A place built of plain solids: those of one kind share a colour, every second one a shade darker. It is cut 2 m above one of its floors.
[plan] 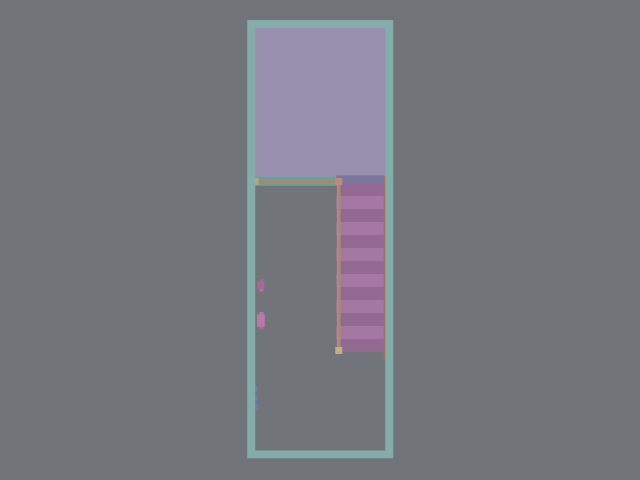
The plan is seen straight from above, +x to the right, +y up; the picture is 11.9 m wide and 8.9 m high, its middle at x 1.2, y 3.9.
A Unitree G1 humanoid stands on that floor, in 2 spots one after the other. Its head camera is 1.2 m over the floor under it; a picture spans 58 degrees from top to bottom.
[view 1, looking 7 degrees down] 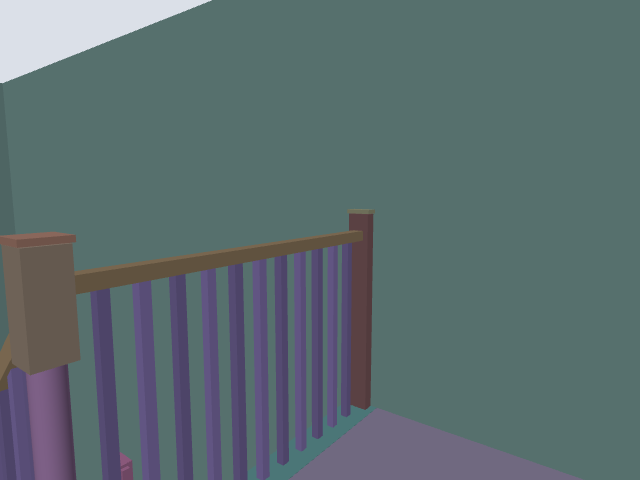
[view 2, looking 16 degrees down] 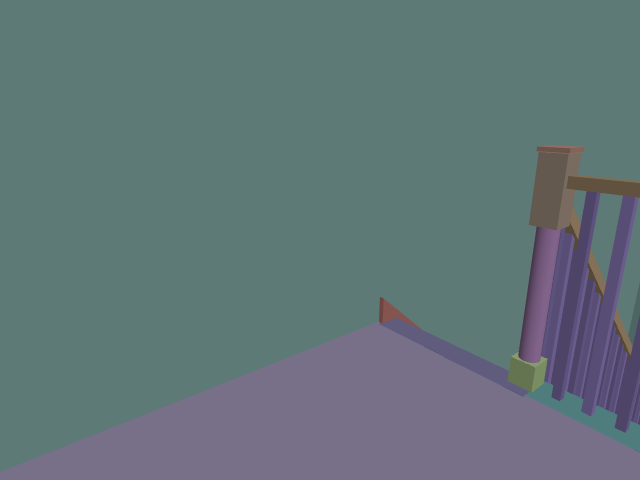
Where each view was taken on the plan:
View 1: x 1.97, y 6.18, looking -143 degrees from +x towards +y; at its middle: rail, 1.95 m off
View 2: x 0.75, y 6.83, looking -38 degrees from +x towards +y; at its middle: wall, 2.20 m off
